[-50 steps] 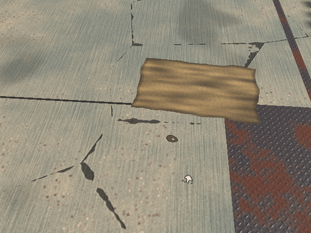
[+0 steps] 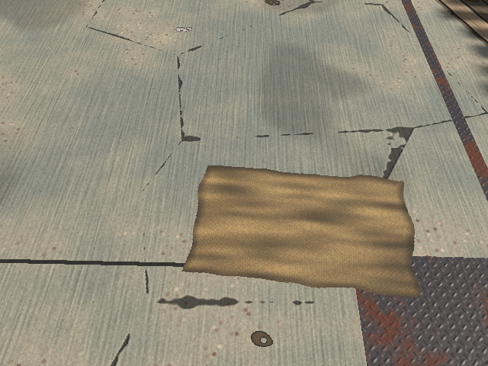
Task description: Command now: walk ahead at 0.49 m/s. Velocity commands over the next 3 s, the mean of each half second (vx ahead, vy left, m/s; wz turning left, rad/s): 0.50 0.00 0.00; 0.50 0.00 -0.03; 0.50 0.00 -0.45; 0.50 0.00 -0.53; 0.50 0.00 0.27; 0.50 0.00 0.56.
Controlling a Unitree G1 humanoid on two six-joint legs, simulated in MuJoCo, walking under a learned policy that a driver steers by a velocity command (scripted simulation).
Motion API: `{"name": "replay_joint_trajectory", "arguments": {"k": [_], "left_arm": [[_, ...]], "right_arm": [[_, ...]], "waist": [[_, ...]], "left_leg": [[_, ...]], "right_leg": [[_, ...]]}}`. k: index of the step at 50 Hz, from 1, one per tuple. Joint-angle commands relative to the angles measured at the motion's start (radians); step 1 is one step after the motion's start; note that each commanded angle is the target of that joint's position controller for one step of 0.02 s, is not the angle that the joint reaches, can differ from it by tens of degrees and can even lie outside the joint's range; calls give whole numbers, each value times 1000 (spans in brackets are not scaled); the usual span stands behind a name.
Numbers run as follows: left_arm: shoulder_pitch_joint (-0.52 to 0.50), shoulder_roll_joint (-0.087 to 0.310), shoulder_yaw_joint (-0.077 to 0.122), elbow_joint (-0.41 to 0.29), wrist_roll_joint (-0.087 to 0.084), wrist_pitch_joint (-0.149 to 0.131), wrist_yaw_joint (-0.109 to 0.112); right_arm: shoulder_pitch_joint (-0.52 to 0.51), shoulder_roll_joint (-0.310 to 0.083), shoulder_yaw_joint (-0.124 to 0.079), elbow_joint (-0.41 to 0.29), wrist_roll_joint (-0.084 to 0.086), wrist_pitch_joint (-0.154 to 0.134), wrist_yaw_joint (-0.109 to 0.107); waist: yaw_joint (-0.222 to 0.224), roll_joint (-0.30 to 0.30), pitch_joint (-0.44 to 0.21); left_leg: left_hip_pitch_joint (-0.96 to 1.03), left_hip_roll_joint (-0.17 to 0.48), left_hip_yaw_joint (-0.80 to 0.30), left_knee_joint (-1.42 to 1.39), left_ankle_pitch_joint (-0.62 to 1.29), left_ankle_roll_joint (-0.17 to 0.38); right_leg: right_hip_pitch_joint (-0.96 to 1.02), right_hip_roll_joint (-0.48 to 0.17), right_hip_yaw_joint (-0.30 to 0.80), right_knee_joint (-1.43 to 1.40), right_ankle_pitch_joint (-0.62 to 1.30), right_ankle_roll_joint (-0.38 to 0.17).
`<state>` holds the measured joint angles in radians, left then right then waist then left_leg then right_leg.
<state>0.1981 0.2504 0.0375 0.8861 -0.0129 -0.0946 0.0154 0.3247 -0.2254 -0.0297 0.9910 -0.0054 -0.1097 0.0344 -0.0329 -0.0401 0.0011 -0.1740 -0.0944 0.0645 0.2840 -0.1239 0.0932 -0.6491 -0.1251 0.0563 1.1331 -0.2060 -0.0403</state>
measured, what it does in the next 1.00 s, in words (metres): walks ahead: right foot, then left foot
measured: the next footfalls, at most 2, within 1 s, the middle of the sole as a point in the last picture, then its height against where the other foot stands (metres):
right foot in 0.30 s outside the picture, level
left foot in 0.86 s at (219, 322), level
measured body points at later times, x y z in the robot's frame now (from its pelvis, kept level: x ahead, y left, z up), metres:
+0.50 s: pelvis +0.27 -0.08 +0.00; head +0.29 -0.10 +0.45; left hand +0.33 +0.18 -0.12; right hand +0.36 -0.35 -0.14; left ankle +0.27 +0.08 -0.66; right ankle +0.29 -0.16 -0.74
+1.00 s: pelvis +0.55 -0.01 -0.01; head +0.57 +0.00 +0.44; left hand +0.57 +0.25 -0.16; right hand +0.67 -0.27 -0.12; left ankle +0.61 +0.07 -0.74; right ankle +0.45 -0.17 -0.65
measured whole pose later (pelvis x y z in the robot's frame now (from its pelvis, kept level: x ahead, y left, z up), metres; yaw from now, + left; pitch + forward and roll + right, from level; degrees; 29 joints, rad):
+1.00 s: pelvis +0.55 -0.01 -0.01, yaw -1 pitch +1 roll +0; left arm 0.32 0.25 0.05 0.97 -0.03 -0.09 0.01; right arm 0.16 -0.24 -0.05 0.90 0.00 -0.11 0.03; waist 0.01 -0.03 0.03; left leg -0.34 -0.02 0.09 0.47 -0.15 0.06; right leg -0.41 -0.04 0.05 1.18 -0.37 -0.05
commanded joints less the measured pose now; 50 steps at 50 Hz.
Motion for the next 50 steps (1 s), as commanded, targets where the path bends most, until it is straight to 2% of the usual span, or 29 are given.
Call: {"name": "replay_joint_trajectory", "arguments": {"k": [1,5,10,12,13,14,15,16,17,18,19,20,21,22,24,26,28,32,37,40,41,42,43,44,45,46,47,48,50], "left_arm": [[33,42,12,-42,12,6,6],[-125,29,6,-83,4,-5,-5],[-251,41,2,-132,-10,-14,-35],[-234,61,8,-140,-10,-23,-46],[-187,78,16,-131,-9,-27,-48],[-77,109,35,-99,-7,-30,-46],[117,171,63,-45,-4,-32,-38],[276,289,91,-19,16,-28,-33],[310,249,80,-4,12,-22,-39],[234,172,56,-18,6,-25,-41],[140,129,42,-42,5,-23,-40],[63,101,31,-54,9,-22,-45],[27,74,23,-57,13,-24,-49],[21,63,20,-48,18,-25,-53],[59,80,25,-22,17,-30,-51],[95,108,33,-2,19,-30,-41],[128,112,33,13,17,-22,-29],[182,126,33,37,7,-14,-15],[257,134,40,85,-2,4,-8],[240,150,49,91,-5,17,-1],[221,160,52,87,-4,21,-1],[197,159,51,82,-2,27,-1],[187,135,40,71,5,29,-1],[266,58,15,50,17,18,-8],[327,-18,-10,68,7,-7,-16],[236,94,20,59,-28,-23,-19],[153,128,30,29,-42,-29,-16],[112,125,35,23,-32,-25,-7],[146,82,43,35,-21,6,0]], "right_arm": [[-39,-133,-22,-56,2,-16,-20],[39,-160,-26,-39,17,-4,-34],[114,-169,-31,-5,26,16,-36],[107,-181,-37,-3,26,27,-38],[89,-189,-40,-6,26,32,-39],[67,-183,-36,-12,23,37,-39],[56,-149,-22,-27,11,38,-39],[130,-56,8,-57,-1,22,-33],[167,-31,19,-42,19,-5,-27],[88,-146,-10,-56,43,-22,-23],[8,-165,-15,-80,50,-27,-24],[-30,-151,-18,-85,39,-22,-30],[-33,-142,-25,-85,25,-9,-35],[-13,-117,-25,-80,23,6,-36],[3,-86,-24,-77,20,25,-38],[-60,-91,-28,-102,14,31,-41],[-140,-86,-30,-130,9,30,-40],[-283,-66,-22,-168,15,22,-29],[-412,-70,-16,-218,26,12,-4],[-399,-92,-22,-229,27,1,11],[-348,-112,-32,-218,26,-2,11],[-236,-141,-51,-185,24,-3,8],[-53,-194,-77,-129,22,-2,0],[109,-289,-100,-100,0,2,-9],[139,-275,-91,-91,4,5,-4],[92,-198,-70,-95,13,2,-6],[-5,-164,-59,-115,17,-1,-10],[-86,-130,-48,-127,11,-4,-9],[-142,-82,-36,-119,-8,-13,-3]], "waist": [[47,76,53],[-11,79,54],[-49,95,81],[-26,107,71],[7,118,46],[68,115,-15],[144,80,-142],[151,-130,-307],[141,-260,-395],[135,-159,-260],[109,-95,-163],[76,-22,-93],[46,-24,-56],[24,-38,-41],[7,-32,-23],[13,-14,3],[30,-11,19],[72,-18,49],[106,-20,97],[74,-34,76],[42,-50,41],[-20,-53,-26],[-95,-30,-140],[-96,146,-305],[-75,312,-414],[-90,223,-299],[-63,171,-166],[-28,99,-100],[34,134,-43]], "left_leg": [[-94,284,-217,-202,66,172],[-12,267,-166,-185,82,126],[143,325,-180,-116,57,112],[188,350,-193,-63,100,97],[192,348,-187,-10,198,86],[178,309,-153,118,364,64],[69,248,-99,358,396,32],[-297,114,-19,765,71,-38],[-524,31,-126,976,-424,-52],[-619,101,-186,1064,-384,-29],[-618,157,-159,1045,-286,-16],[-573,196,-138,981,-206,-22],[-518,227,-140,914,-155,-27],[-467,236,-136,883,-124,-33],[-455,237,-121,843,-84,-47],[-522,241,-119,758,-9,-62],[-568,240,-116,644,81,-73],[-528,208,-83,412,232,-72],[-556,186,-77,280,186,-50],[-481,162,-60,236,82,-16],[-383,133,-36,229,53,-1],[-221,95,-3,214,52,20],[47,113,-29,233,80,55],[453,366,-385,235,32,176],[610,505,-767,70,-114,258],[515,475,-699,34,-187,201],[351,453,-540,9,-134,155],[197,416,-428,-30,-69,127],[26,352,-273,-104,-7,92]], "right_leg": [[-30,-43,3,-145,153,27],[0,1,-34,-425,303,35],[-2,31,-44,-575,226,18],[48,46,-51,-616,147,-10],[125,67,-69,-636,117,-26],[275,101,-96,-659,106,-49],[545,60,-48,-639,131,-93],[947,-199,332,-659,95,-225],[1071,-297,684,-821,-27,-311],[961,-262,584,-836,-63,-257],[818,-222,424,-848,0,-216],[676,-176,314,-887,83,-196],[585,-134,235,-922,130,-177],[528,-109,189,-952,155,-171],[489,-92,127,-981,254,-186],[504,-93,93,-998,319,-192],[530,-89,66,-1007,336,-184],[550,-65,11,-1028,273,-156],[695,-119,15,-985,260,-151],[754,-146,16,-910,380,-131],[752,-139,6,-852,525,-120],[729,-106,-24,-724,684,-101],[615,-49,-63,-507,676,-70],[258,66,-111,-115,319,-10],[13,195,12,116,-372,11],[-88,138,99,218,-354,-13],[-115,84,67,202,-252,-28],[-63,35,49,147,-156,-27],[54,-14,57,65,-61,-26]]}}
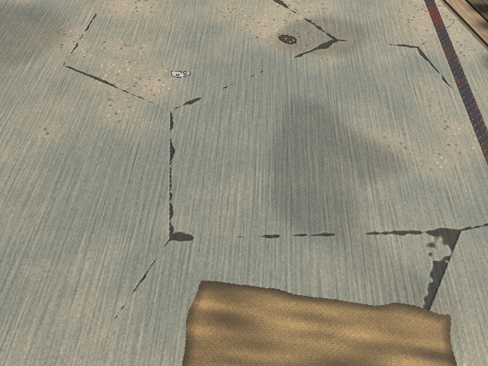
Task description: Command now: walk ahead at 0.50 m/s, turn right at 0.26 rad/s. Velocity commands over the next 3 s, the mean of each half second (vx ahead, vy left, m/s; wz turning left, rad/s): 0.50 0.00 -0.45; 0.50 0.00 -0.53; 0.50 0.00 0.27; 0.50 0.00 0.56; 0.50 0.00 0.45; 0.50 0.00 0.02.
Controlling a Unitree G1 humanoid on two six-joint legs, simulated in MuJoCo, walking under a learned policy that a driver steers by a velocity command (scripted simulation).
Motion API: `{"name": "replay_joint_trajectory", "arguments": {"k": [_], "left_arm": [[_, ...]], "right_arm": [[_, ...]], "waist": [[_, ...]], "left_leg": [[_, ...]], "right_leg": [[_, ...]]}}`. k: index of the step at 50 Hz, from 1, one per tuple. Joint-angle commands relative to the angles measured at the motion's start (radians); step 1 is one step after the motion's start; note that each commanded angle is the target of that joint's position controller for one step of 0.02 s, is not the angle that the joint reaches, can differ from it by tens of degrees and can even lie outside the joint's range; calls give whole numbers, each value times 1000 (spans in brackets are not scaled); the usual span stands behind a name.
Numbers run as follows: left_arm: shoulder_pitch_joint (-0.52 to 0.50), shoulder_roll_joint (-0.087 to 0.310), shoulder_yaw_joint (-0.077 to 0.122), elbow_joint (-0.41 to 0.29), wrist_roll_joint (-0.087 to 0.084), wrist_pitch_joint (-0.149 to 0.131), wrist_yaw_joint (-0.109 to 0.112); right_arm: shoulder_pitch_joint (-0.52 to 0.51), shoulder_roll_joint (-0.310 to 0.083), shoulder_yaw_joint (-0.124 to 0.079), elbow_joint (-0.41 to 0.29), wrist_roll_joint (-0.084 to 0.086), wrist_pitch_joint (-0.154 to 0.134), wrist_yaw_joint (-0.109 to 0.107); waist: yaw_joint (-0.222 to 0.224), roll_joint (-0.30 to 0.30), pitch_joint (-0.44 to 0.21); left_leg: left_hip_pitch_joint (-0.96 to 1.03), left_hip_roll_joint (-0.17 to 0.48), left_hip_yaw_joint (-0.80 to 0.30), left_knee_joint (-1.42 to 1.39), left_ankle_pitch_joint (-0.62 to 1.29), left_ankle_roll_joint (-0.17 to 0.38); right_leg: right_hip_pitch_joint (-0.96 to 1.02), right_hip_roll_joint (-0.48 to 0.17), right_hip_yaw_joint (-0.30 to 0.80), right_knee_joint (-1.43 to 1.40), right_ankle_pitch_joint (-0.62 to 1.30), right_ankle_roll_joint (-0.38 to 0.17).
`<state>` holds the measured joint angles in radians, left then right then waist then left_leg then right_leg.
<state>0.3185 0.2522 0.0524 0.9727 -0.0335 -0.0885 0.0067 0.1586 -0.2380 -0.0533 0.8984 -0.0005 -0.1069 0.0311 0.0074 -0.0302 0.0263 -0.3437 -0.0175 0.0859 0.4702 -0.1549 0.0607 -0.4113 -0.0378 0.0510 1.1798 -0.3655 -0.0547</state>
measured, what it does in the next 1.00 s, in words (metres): walks ahead, turning right: right foot, then left foot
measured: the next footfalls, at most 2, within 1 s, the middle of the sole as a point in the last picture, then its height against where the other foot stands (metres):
right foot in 0.44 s outside the picture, level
left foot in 0.94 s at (278, 283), level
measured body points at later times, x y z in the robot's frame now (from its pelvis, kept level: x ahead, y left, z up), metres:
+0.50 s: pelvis +0.27 -0.06 -0.02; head +0.31 -0.08 +0.43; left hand +0.50 +0.14 -0.12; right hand +0.23 -0.34 -0.16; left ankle +0.10 +0.10 -0.66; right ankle +0.34 -0.15 -0.74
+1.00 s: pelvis +0.55 -0.11 -0.01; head +0.58 -0.13 +0.44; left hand +0.74 +0.11 -0.13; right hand +0.60 -0.43 -0.09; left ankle +0.69 -0.07 -0.74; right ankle +0.36 -0.15 -0.68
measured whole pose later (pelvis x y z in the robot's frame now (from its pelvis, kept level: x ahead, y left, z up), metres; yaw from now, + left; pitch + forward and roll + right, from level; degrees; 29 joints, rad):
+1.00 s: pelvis +0.55 -0.11 -0.01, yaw -31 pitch +3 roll +1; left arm 0.36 0.28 0.08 0.79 -0.03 -0.05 0.02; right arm 0.07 -0.26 -0.06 0.77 0.00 -0.14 0.03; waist 0.04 -0.03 0.00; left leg -0.45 -0.05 -0.01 0.53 -0.14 0.03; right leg -0.23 0.09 0.19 0.95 -0.50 -0.04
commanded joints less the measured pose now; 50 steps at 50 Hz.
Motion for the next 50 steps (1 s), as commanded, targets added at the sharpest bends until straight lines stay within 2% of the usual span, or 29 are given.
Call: {"name": "replay_joint_trajectory", "arguments": {"k": [1,2,4,7,10,16,17,19,20,21,22,23,24,25,26,27,28,29,32,35,38,41,43,45,46,47,48,49,50], "left_arm": [[49,53,27,-43,-3,14,8],[52,40,28,-44,-4,25,9],[6,46,34,-64,0,36,12],[-72,47,40,-95,9,33,5],[-157,33,34,-126,13,28,-12],[-333,6,14,-228,13,28,-52],[-342,8,15,-244,12,29,-60],[-313,34,26,-263,10,32,-70],[-261,58,38,-262,9,35,-72],[-153,98,59,-244,6,36,-72],[9,161,93,-206,6,38,-59],[120,260,119,-180,9,46,-33],[78,303,117,-212,16,32,-37],[106,212,91,-208,24,25,-40],[59,164,78,-211,24,16,-39],[-22,135,67,-229,17,11,-41],[-80,105,57,-245,18,9,-39],[-102,95,51,-258,26,8,-35],[-79,141,60,-261,20,4,-17],[-29,165,66,-256,16,11,2],[9,164,67,-250,12,19,6],[45,161,67,-237,7,24,6],[47,158,67,-238,7,31,12],[22,158,67,-249,11,38,17],[10,129,56,-253,17,37,16],[13,77,35,-264,31,32,11],[167,22,19,-266,10,20,10],[203,71,19,-249,-4,12,10],[99,142,33,-259,-5,9,6]], "right_arm": [[29,-66,-14,-15,-15,-19,0],[41,-77,-17,-3,-16,-22,-4],[63,-103,-25,14,-19,-25,-15],[92,-114,-27,29,-22,-20,-33],[104,-126,-26,32,-17,-15,-46],[207,-154,-36,66,0,23,-58],[203,-161,-39,64,3,31,-59],[170,-189,-47,48,9,43,-65],[155,-205,-51,40,11,49,-70],[135,-219,-55,32,12,55,-72],[111,-218,-52,20,19,54,-72],[131,-156,-33,-10,-9,39,-65],[200,-43,4,-59,-3,-3,-43],[66,-136,-18,-82,32,-45,-26],[7,-148,-20,-108,53,-60,-21],[6,-138,-21,-96,37,-61,-28],[17,-152,-33,-88,16,-49,-34],[37,-152,-38,-90,9,-32,-34],[15,-120,-37,-115,-12,-1,-40],[-110,-98,-27,-158,-15,2,-44],[-205,-82,-17,-189,-4,-5,-34],[-254,-109,-21,-220,8,-16,-22],[-245,-138,-30,-227,10,-28,-13],[-169,-160,-41,-212,11,-41,-10],[-63,-182,-52,-181,1,-46,-12],[83,-223,-62,-158,-20,-49,-15],[232,-311,-88,-117,-35,-38,-15],[258,-255,-78,-92,0,-33,-3],[189,-177,-55,-111,17,-27,-2]], "waist": [[4,127,-57],[12,121,-39],[11,101,-9],[-4,83,12],[-27,77,29],[-86,56,85],[-79,63,84],[-39,103,38],[-2,130,-4],[62,142,-65],[150,113,-148],[152,-73,-235],[48,-231,-363],[119,-90,-349],[99,-56,-225],[42,50,-142],[8,57,-105],[-20,38,-94],[-35,23,-64],[5,-10,-34],[48,-51,-26],[66,-68,-26],[53,-81,-31],[5,-112,-49],[-44,-107,-103],[-100,-48,-227],[-67,242,-363],[-70,339,-348],[-83,218,-195]], "left_leg": [[163,262,-246,-314,51,126],[144,258,-202,-330,94,129],[151,258,-138,-347,164,130],[204,254,-65,-354,231,115],[235,241,13,-362,252,90],[458,309,79,-287,381,85],[479,317,93,-256,449,81],[484,316,129,-149,760,61],[481,314,140,-54,924,51],[451,302,147,101,1006,37],[337,256,162,331,898,2],[39,179,154,667,299,-39],[-341,-43,-40,977,-430,-77],[-449,14,-197,1004,-385,-44],[-483,57,-185,940,-294,-18],[-428,104,-178,843,-225,-19],[-359,131,-172,759,-190,-31],[-295,147,-176,722,-167,-43],[-270,139,-145,580,-98,-97],[-275,101,-130,348,82,-123],[-210,51,-123,142,230,-116],[-185,31,-145,60,230,-102],[-161,26,-162,17,167,-83],[-60,17,-149,-17,98,-53],[70,23,-127,-41,117,-23],[304,147,-235,-7,101,42],[660,351,-662,-60,-49,218],[701,412,-931,-176,-283,269],[586,374,-826,-193,-363,228]], "right_leg": [[-162,-104,60,8,116,-10],[-172,-104,61,-3,139,-7],[-243,-102,80,-49,218,2],[-324,-85,94,-187,358,14],[-309,-73,37,-347,470,15],[-395,-59,-65,-506,378,-11],[-380,-47,-89,-519,333,-21],[-252,9,-156,-532,238,-54],[-159,48,-185,-524,187,-74],[-12,86,-196,-546,170,-103],[243,111,-163,-644,247,-145],[543,-90,151,-651,290,-214],[815,-313,756,-820,155,-425],[808,-290,716,-886,154,-364],[691,-254,550,-884,217,-316],[525,-206,428,-893,315,-278],[405,-171,347,-908,391,-255],[325,-148,315,-930,425,-249],[212,-113,245,-963,514,-253],[173,-66,194,-959,484,-216],[160,-39,191,-939,367,-172],[218,-73,263,-887,308,-160],[276,-98,326,-829,290,-151],[293,-99,364,-759,336,-132],[293,-62,322,-669,425,-107],[207,-11,250,-436,383,-73],[-129,138,124,-82,88,12],[-316,131,141,77,-220,24],[-391,74,151,144,-152,19]]}}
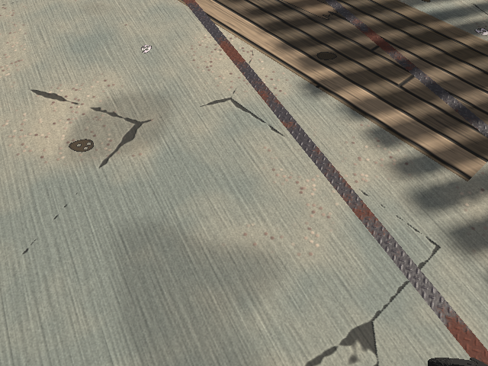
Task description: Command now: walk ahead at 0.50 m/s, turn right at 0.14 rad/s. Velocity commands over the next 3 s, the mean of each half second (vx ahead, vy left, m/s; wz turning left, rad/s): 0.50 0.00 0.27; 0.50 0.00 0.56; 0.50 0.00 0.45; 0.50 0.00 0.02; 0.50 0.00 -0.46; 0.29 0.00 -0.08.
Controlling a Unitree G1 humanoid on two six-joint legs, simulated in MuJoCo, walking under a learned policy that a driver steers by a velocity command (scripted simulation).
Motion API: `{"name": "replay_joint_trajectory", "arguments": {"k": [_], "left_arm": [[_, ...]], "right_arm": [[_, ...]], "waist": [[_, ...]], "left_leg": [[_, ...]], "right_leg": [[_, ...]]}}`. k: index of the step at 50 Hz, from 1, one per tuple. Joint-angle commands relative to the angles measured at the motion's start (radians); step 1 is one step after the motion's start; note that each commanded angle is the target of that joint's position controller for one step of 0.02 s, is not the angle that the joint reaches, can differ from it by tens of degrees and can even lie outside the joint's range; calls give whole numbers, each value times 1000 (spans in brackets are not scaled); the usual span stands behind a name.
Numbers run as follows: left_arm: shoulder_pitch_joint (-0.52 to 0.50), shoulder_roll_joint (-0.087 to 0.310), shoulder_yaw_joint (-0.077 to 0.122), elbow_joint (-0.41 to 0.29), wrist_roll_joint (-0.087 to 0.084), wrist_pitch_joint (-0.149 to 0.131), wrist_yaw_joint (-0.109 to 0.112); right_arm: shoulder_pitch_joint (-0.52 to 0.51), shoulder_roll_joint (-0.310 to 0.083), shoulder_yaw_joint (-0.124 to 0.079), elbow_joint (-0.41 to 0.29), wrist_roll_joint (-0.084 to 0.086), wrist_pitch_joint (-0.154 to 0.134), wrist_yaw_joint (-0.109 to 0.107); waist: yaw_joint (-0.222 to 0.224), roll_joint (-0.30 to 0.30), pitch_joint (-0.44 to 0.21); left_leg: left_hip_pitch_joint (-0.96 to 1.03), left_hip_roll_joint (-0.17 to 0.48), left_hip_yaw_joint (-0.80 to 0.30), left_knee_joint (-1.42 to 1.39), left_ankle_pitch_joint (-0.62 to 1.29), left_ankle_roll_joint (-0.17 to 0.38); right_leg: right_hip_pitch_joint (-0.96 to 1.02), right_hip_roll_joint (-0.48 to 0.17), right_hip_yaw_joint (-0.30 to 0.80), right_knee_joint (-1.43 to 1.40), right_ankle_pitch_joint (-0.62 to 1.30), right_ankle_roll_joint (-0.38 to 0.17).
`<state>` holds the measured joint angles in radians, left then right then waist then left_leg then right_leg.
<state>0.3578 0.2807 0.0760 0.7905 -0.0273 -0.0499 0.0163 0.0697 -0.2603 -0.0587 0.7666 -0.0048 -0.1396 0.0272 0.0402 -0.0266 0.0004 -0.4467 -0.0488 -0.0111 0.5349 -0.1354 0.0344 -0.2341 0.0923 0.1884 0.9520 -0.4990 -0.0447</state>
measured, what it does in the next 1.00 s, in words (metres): walks ahead, turning left: right foot, then left foot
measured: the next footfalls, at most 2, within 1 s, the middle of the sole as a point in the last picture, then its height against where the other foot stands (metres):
right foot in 0.40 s outside the picture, level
left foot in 0.88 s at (176, 344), level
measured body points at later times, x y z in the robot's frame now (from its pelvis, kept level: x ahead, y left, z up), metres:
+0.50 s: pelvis +0.25 -0.02 +0.01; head +0.27 -0.03 +0.46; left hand +0.39 +0.26 -0.06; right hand +0.35 -0.29 -0.12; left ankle +0.14 +0.10 -0.65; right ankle +0.31 -0.12 -0.72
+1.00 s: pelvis +0.47 +0.12 +0.00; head +0.50 +0.15 +0.45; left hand +0.42 +0.42 -0.11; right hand +0.75 -0.03 -0.09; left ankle +0.49 +0.21 -0.72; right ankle +0.45 -0.07 -0.63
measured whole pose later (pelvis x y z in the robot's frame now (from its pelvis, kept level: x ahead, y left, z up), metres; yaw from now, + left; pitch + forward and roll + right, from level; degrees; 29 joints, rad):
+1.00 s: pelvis +0.47 +0.12 +0.00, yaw +30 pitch +2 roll -1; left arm 0.24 0.30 0.05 0.77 -0.01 -0.11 0.00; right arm 0.19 -0.30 -0.06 0.64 0.01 -0.04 0.04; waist 0.02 -0.01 0.06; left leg -0.42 -0.08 0.00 0.57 -0.18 0.09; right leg -0.40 -0.06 0.02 1.20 -0.41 0.01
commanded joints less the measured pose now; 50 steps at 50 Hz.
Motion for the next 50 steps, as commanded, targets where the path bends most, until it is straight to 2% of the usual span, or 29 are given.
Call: {"name": "replay_joint_trajectory", "arguments": {"k": [1,2,3,6,10,15,17,18,19,20,21,22,23,24,26,28,30,34,39,41,42,43,44,45,46,47,48,49,50], "left_arm": [[-43,122,8,-99,6,-33,-5],[-107,113,9,-120,25,-41,-5],[-120,104,12,-127,36,-45,-5],[-113,52,1,-141,39,-49,-6],[-249,17,-20,-176,32,-55,-13],[-361,53,-11,-211,12,-70,-27],[-333,73,0,-208,10,-78,-27],[-280,89,10,-193,13,-80,-23],[-182,121,25,-177,22,-83,-15],[-11,189,43,-157,36,-79,-4],[46,260,60,-126,41,-59,-10],[28,173,45,-125,30,-57,-14],[-8,114,27,-129,25,-57,-14],[-66,86,14,-133,31,-57,-17],[-135,58,5,-122,38,-56,-21],[-144,71,13,-109,37,-65,-22],[-136,96,23,-90,36,-69,-18],[-122,139,34,-60,30,-62,-10],[-65,191,49,-21,5,-42,-8],[-62,220,57,-16,-1,-29,-5],[-63,235,61,-15,-5,-21,-2],[-68,228,57,-17,-6,-14,2],[-47,192,40,-30,13,-17,7],[58,41,-12,-94,59,-41,-9],[-36,115,-6,-102,23,-79,-22],[-140,170,9,-129,-16,-93,-28],[-161,154,1,-135,-6,-100,-21],[-159,154,4,-123,22,-98,-12],[-137,163,11,-119,33,-87,-11]], "right_arm": [[210,-127,-37,0,16,18,1],[168,-117,-30,-6,8,27,3],[154,-103,-21,-11,2,28,3],[180,-117,-22,-2,13,31,-3],[224,-175,-41,8,28,46,-24],[313,-173,-40,24,37,70,-32],[308,-176,-42,18,37,78,-37],[304,-159,-38,13,35,81,-38],[283,-127,-27,-2,29,78,-38],[271,-57,-5,-30,11,71,-37],[380,-26,8,-71,37,55,-36],[357,-124,-13,-48,52,56,-40],[280,-160,-26,-55,46,63,-38],[257,-145,-27,-53,38,72,-37],[228,-114,-29,-71,32,87,-28],[211,-79,-22,-91,32,98,-20],[175,-69,-18,-114,26,102,-15],[70,-52,-4,-149,25,97,9],[-56,-75,-7,-214,28,101,33],[-41,-102,-20,-229,24,105,37],[22,-128,-35,-220,21,108,35],[172,-171,-63,-181,24,112,28],[349,-246,-98,-138,28,120,9],[325,-380,-113,-145,35,114,0],[374,-305,-90,-179,30,101,4],[345,-247,-72,-161,20,88,8],[288,-221,-63,-163,23,82,7],[214,-188,-52,-176,20,82,4],[167,-167,-43,-193,7,82,1]], "waist": [[-108,117,-85],[-91,79,-16],[-68,82,-1],[-43,131,-28],[-77,123,-17],[-108,133,-6],[-73,141,-13],[-42,140,-32],[11,128,-84],[80,-14,-213],[26,-322,-284],[42,-209,-197],[51,-125,-95],[24,-73,-51],[-20,-91,16],[-34,-87,20],[-35,-58,21],[-5,-37,34],[23,-34,69],[-4,-55,42],[-46,-67,-6],[-130,-48,-84],[-204,25,-178],[-77,327,-267],[-160,218,-426],[-174,149,-273],[-134,86,-178],[-88,50,-114],[-46,68,-90]], "left_leg": [[555,356,-590,-264,-323,220],[428,315,-503,-287,-211,214],[355,277,-445,-303,-99,203],[290,228,-350,-326,95,216],[207,193,-264,-338,114,197],[228,205,-325,-277,23,167],[230,203,-363,-223,-18,143],[209,176,-362,-172,-21,121],[143,131,-331,-50,-15,87],[2,55,-220,258,-175,40],[-291,-13,-106,512,-474,9],[-399,62,-128,656,-431,-3],[-418,89,-126,697,-339,-5],[-380,114,-111,690,-267,-14],[-326,156,-107,636,-191,-24],[-300,165,-86,607,-136,-38],[-312,170,-83,536,-72,-52],[-254,161,-41,301,126,-42],[-216,133,21,140,86,10],[-136,84,74,113,-18,49],[-32,40,108,100,-58,72],[180,-10,130,42,-11,106],[494,40,3,37,26,155],[833,324,-572,-44,-92,343],[884,392,-838,-213,-265,388],[792,362,-696,-233,-211,329],[641,320,-577,-231,-130,295],[492,282,-481,-234,-20,270],[380,253,-419,-253,76,261]], "right_leg": [[-558,-105,-45,351,63,6],[-538,-135,-73,278,121,4],[-483,-161,-78,207,160,4],[-400,-164,-122,37,173,29],[-288,-127,-148,-258,377,63],[-180,-82,-130,-436,464,71],[-84,-79,-132,-503,442,53],[10,-87,-137,-535,428,35],[165,-150,-92,-537,409,1],[403,-345,85,-534,377,-65],[577,-545,477,-616,205,-216],[512,-527,517,-652,33,-222],[417,-475,368,-664,70,-182],[321,-423,252,-689,171,-156],[180,-367,98,-744,322,-136],[131,-354,0,-781,440,-143],[130,-359,-72,-796,531,-154],[137,-337,-216,-798,577,-126],[239,-377,-291,-757,612,-86],[282,-382,-331,-654,868,-65],[286,-372,-356,-539,1039,-51],[231,-339,-393,-342,1114,-24],[7,-302,-400,-53,905,20],[-459,-111,-335,328,-44,86],[-559,-84,-101,446,-106,72],[-639,-127,-96,441,-7,51],[-613,-167,-104,360,82,40],[-542,-198,-105,276,133,46],[-459,-219,-97,227,166,50]]}}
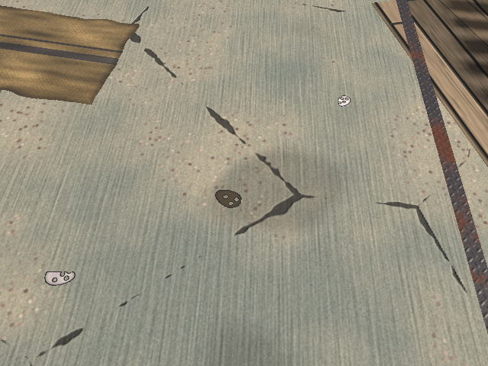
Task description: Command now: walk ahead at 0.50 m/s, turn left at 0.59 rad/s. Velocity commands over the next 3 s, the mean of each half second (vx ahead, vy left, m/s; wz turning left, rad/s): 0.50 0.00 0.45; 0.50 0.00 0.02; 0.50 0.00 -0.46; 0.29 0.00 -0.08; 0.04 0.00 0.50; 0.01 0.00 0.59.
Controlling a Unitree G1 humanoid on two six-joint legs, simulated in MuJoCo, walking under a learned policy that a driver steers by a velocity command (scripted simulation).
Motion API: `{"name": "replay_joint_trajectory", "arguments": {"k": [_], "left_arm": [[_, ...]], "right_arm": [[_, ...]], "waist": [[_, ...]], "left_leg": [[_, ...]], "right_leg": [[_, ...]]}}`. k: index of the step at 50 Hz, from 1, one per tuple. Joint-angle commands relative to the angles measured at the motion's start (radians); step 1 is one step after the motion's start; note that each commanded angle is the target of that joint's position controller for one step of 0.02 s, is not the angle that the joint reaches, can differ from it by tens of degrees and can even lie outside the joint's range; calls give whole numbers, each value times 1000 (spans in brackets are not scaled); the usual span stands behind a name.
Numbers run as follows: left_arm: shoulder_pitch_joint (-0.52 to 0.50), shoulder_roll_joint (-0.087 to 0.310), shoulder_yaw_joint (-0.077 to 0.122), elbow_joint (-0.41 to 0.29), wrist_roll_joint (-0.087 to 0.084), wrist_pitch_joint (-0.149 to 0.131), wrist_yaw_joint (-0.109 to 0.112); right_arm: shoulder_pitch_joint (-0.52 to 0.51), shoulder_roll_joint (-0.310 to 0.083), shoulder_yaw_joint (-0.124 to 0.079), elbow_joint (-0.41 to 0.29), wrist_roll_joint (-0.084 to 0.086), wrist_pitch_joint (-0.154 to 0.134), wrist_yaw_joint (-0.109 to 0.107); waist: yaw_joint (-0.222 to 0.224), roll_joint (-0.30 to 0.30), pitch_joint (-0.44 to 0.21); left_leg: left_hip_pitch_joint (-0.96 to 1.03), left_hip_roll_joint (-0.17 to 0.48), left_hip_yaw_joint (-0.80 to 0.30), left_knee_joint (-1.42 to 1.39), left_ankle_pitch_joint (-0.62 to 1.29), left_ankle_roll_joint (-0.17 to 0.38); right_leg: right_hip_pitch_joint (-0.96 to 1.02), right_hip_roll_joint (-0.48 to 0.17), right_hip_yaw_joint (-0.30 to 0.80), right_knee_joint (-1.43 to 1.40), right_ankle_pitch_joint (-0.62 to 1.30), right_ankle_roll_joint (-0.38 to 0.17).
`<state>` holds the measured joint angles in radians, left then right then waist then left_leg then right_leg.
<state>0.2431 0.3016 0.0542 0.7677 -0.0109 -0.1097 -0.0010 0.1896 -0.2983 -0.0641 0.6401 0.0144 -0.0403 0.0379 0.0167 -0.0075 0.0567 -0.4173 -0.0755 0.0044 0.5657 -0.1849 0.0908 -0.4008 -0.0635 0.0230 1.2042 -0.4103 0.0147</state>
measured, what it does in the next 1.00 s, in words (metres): walks ahead: right foot, then left foot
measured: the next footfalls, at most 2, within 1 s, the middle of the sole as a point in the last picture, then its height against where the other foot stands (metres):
right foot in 0.36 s outside the picture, level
left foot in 0.88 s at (184, 304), level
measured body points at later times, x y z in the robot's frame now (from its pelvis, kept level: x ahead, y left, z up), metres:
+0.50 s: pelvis +0.28 -0.04 +0.01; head +0.30 -0.04 +0.46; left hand +0.37 +0.26 -0.09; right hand +0.42 -0.29 -0.11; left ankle +0.15 +0.07 -0.64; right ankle +0.35 -0.12 -0.73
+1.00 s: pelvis +0.53 +0.08 +0.01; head +0.55 +0.10 +0.46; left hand +0.51 +0.37 -0.13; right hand +0.75 -0.14 -0.07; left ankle +0.56 +0.18 -0.73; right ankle +0.46 -0.09 -0.64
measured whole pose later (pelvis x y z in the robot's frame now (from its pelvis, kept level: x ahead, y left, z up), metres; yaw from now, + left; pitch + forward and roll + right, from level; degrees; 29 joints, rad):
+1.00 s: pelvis +0.53 +0.08 +0.01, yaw +11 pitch +2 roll +0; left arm 0.34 0.31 0.04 0.84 -0.03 -0.06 -0.01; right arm 0.16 -0.26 -0.04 0.68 0.00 -0.08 0.02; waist 0.03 -0.03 0.02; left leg -0.35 -0.01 0.06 0.49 -0.18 0.05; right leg -0.39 -0.03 0.05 1.13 -0.39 -0.02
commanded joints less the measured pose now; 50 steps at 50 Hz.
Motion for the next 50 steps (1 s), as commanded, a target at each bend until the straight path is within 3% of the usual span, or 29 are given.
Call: {"name": "replay_joint_trajectory", "arguments": {"k": [1,4,9,12,15,17,18,19,20,21,22,23,24,25,27,30,32,37,40,42,43,44,45,46,47,48,49,50], "left_arm": [[-11,139,35,-95,20,-14,6],[-37,96,25,-101,32,9,9],[-229,50,2,-144,23,3,-5],[-295,66,5,-164,8,-8,-21],[-286,91,15,-164,9,-19,-33],[-209,104,27,-148,11,-25,-30],[-116,132,42,-128,20,-29,-24],[38,184,55,-114,32,-31,-17],[149,262,81,-63,33,-18,-23],[163,172,61,-59,-2,-14,-31],[116,121,45,-65,-4,-9,-28],[61,107,36,-76,10,-1,-26],[28,89,28,-73,15,4,-25],[12,73,20,-72,23,2,-23],[12,69,18,-62,16,-1,-23],[36,116,30,-37,4,-1,-16],[51,133,33,-23,0,6,-12],[133,154,33,24,-13,23,-11],[150,170,38,44,-17,39,-6],[126,185,42,47,-19,50,0],[134,163,33,47,-17,52,1],[122,110,8,19,6,48,2],[242,-3,-26,0,3,30,-1],[191,99,-2,16,-19,18,-4],[106,146,15,-11,-37,13,-7],[62,136,15,-19,-31,15,-4],[43,126,19,-21,-18,22,-3],[64,113,22,-14,-16,35,-2]], "right_arm": [[26,-125,-36,-74,-17,-18,-12],[42,-141,-41,-52,-9,-26,-28],[118,-156,-46,-12,6,-16,-49],[168,-159,-47,16,12,-10,-52],[194,-140,-41,39,8,-5,-54],[181,-133,-39,43,5,1,-51],[175,-105,-29,38,1,0,-49],[169,-66,-11,17,-14,-2,-49],[314,-12,6,14,15,-14,-49],[292,-91,-4,28,20,-21,-51],[173,-141,-19,14,22,-22,-49],[100,-131,-15,-4,10,-23,-50],[59,-118,-15,-18,-4,-27,-46],[64,-104,-17,-18,-7,-28,-42],[88,-68,-10,-8,-3,-25,-36],[12,-33,6,-31,-12,-26,-35],[-48,-18,15,-40,-11,-32,-30],[-187,-25,16,-71,4,-43,-11],[-218,-46,9,-90,6,-49,2],[-125,-78,-9,-67,0,-51,0],[4,-119,-32,-29,-7,-50,-8],[190,-192,-54,-1,-22,-48,-21],[241,-267,-69,15,-26,-40,-21],[254,-171,-46,16,-16,-38,-20],[197,-137,-32,18,-12,-41,-22],[132,-112,-23,16,-16,-44,-21],[81,-82,-15,19,-20,-48,-18],[50,-64,-11,22,-27,-57,-16]], "waist": [[-2,60,-136],[6,48,-102],[-65,77,-60],[-91,91,-51],[-87,116,-52],[-41,141,-66],[3,130,-132],[70,41,-271],[29,-286,-387],[56,-226,-330],[76,-121,-190],[58,-49,-123],[37,-37,-64],[10,-63,-58],[-9,-97,-68],[4,-77,-51],[24,-70,-45],[73,-71,-18],[59,-80,-5],[-10,-81,-53],[-70,-58,-137],[-149,34,-287],[-98,304,-413],[-140,214,-385],[-131,163,-240],[-100,109,-171],[-72,99,-115],[-39,117,-95]], "left_leg": [[288,264,-413,-307,165,206],[183,231,-327,-335,273,213],[148,165,-268,-318,161,144],[193,191,-320,-284,100,132],[292,233,-381,-214,111,115],[318,223,-387,-143,220,91],[301,173,-353,-27,316,63],[183,117,-282,237,199,25],[-183,-33,-163,574,-260,-56],[-334,8,-208,700,-385,-64],[-381,47,-205,733,-301,-63],[-359,87,-157,708,-230,-64],[-348,117,-137,645,-181,-68],[-296,148,-127,596,-145,-68],[-243,161,-95,525,-129,-78],[-256,176,-64,364,-48,-98],[-230,173,-50,234,67,-101],[-146,132,-21,28,214,-96],[-131,120,-21,-34,140,-60],[24,87,12,-89,111,-25],[231,79,16,-104,118,3],[530,254,-166,-69,147,67],[824,485,-596,-159,-46,209],[778,477,-680,-233,-195,198],[659,447,-534,-256,-174,157],[536,404,-422,-282,-99,133],[436,369,-341,-317,-28,123],[363,344,-273,-351,25,111]], "right_leg": [[-248,-64,65,-58,93,-1],[-225,-45,38,-183,172,37],[-164,23,31,-543,474,51],[-124,48,41,-645,504,39],[-97,48,44,-702,427,4],[11,65,9,-753,364,-37],[164,44,20,-763,374,-75],[414,-108,172,-732,398,-144],[744,-304,612,-807,187,-318],[737,-328,758,-895,-59,-313],[618,-290,624,-914,-75,-269],[501,-247,507,-928,15,-242],[405,-212,432,-952,119,-244],[346,-180,372,-972,198,-232],[299,-149,296,-1003,299,-237],[276,-152,216,-1043,409,-255],[271,-134,157,-1053,433,-238],[300,-141,104,-1032,434,-209],[377,-183,119,-988,473,-188],[390,-169,88,-874,669,-160],[336,-120,57,-714,757,-135],[146,-63,18,-420,547,-95],[-229,98,-12,-79,-90,-35],[-338,66,108,47,-165,-38],[-389,27,105,67,-80,-46],[-359,-15,82,32,5,-42],[-331,-39,79,-15,63,-34],[-273,-61,87,-39,106,-29]]}}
